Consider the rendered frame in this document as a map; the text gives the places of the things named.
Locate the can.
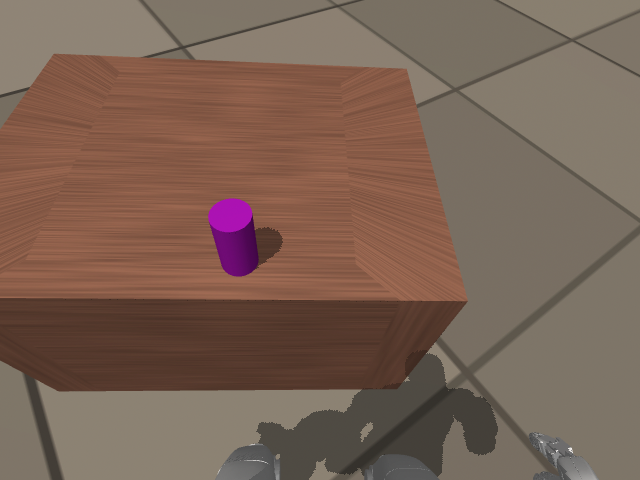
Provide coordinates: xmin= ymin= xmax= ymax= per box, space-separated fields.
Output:
xmin=208 ymin=199 xmax=259 ymax=277

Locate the right robot hand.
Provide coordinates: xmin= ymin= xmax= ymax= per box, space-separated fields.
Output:
xmin=529 ymin=432 xmax=599 ymax=480

